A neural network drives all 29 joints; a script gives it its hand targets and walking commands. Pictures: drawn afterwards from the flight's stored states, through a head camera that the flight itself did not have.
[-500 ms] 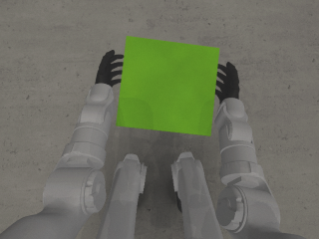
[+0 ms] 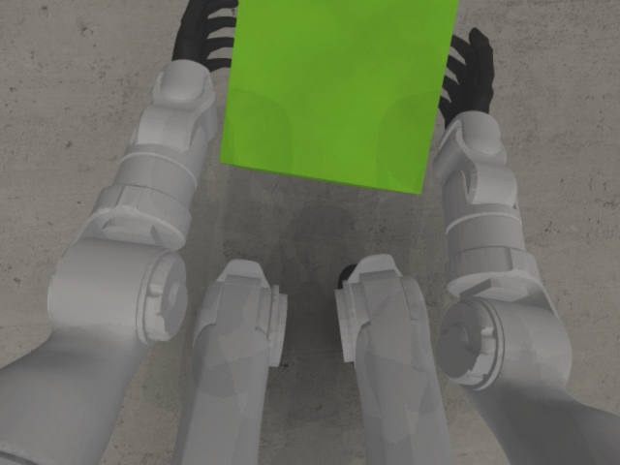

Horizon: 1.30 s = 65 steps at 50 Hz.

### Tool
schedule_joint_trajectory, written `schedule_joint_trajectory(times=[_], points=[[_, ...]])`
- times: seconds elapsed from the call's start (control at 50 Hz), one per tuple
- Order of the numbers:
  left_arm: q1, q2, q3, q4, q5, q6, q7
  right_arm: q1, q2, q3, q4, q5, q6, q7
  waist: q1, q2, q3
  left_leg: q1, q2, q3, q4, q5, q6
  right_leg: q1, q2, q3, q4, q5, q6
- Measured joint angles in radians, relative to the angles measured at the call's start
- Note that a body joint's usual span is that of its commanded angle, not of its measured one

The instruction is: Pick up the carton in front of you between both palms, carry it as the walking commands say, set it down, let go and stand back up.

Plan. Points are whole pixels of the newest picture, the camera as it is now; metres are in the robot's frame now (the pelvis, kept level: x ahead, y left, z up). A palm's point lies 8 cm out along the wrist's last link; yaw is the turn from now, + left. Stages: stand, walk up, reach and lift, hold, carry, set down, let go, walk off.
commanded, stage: set down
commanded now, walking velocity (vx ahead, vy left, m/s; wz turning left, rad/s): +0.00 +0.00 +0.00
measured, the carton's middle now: (324, 103) +0.51 -0.03 -0.24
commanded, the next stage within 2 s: none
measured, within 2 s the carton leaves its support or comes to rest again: rests again in 0.44 s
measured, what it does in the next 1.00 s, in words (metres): stands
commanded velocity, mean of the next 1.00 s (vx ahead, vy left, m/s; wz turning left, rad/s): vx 0.00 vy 0.00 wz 0.00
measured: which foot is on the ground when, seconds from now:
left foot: down 0.00-1.00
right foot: down 0.00-1.00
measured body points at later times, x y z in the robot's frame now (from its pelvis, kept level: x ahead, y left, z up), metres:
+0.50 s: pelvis +0.00 +0.00 -0.03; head +0.34 +0.01 +0.27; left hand +0.54 +0.12 -0.20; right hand +0.49 -0.18 -0.19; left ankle +0.10 +0.11 -0.37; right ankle +0.12 -0.12 -0.37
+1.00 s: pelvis +0.00 +0.00 -0.03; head +0.34 +0.01 +0.26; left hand +0.54 +0.12 -0.20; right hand +0.50 -0.18 -0.19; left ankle +0.10 +0.11 -0.37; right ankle +0.12 -0.12 -0.37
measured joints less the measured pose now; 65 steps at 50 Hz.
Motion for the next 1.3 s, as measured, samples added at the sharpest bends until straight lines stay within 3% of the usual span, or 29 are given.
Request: schedule_joint_trajectory(times=[0.16, 0.52, 0.64, 1.02, 1.1, 1.18, 1.3], points=[[-0.006, 0.024, -0.074, 0.006, -0.069, -0.004, 0.018, 0.004, -0.023, 0.052, 0.002, 0.072, -0.004, -0.021, 0.0, -0.006, 0.057, 0.005, 0.007, 0.009, 0.08, -0.038, 0.005, 0.003, 0.001, -0.009, 0.077, -0.033, 0.0], [-0.049, 0.032, -0.054, 0.142, -0.045, -0.042, 0.01, -0.048, -0.026, 0.019, 0.13, 0.014, -0.029, -0.007, -0.004, -0.001, 0.095, 0.008, 0.017, 0.02, 0.121, -0.04, 0.016, 0.009, -0.012, -0.017, 0.118, -0.039, -0.006], [-0.064, 0.049, -0.058, 0.171, -0.051, -0.051, -0.008, -0.07, -0.032, 0.011, 0.157, 0.008, -0.043, 0.016, -0.009, -0.004, 0.111, 0.01, 0.024, 0.025, 0.134, -0.041, 0.02, 0.011, -0.018, -0.02, 0.132, -0.04, -0.009], [-0.106, 0.062, 0.018, 0.208, 0.041, -0.047, -0.086, -0.125, -0.054, -0.066, 0.229, -0.088, -0.061, 0.113, -0.008, -0.009, 0.122, -0.005, 0.052, 0.036, 0.141, -0.026, 0.037, -0.001, -0.036, -0.03, 0.135, -0.024, -0.019], [-0.108, 0.065, 0.02, 0.199, 0.048, -0.052, -0.098, -0.138, -0.062, -0.074, 0.245, -0.095, -0.073, 0.116, -0.006, -0.012, 0.131, -0.005, 0.058, 0.038, 0.141, -0.025, 0.039, -0.001, -0.04, -0.032, 0.136, -0.023, -0.019], [-0.1, 0.077, -0.001, 0.191, 0.028, -0.082, -0.104, -0.153, -0.085, -0.04, 0.305, -0.07, -0.107, 0.113, -0.006, -0.017, 0.147, -0.002, 0.066, 0.037, 0.145, -0.025, 0.038, 0.002, -0.044, -0.037, 0.137, -0.021, -0.021], [-0.062, 0.148, -0.093, 0.169, -0.108, -0.125, -0.066, -0.122, -0.173, 0.097, 0.367, 0.1, -0.165, 0.052, 0.0, -0.022, 0.197, 0.003, 0.086, 0.038, 0.146, -0.029, 0.041, 0.006, -0.061, -0.051, 0.137, -0.021, -0.035]])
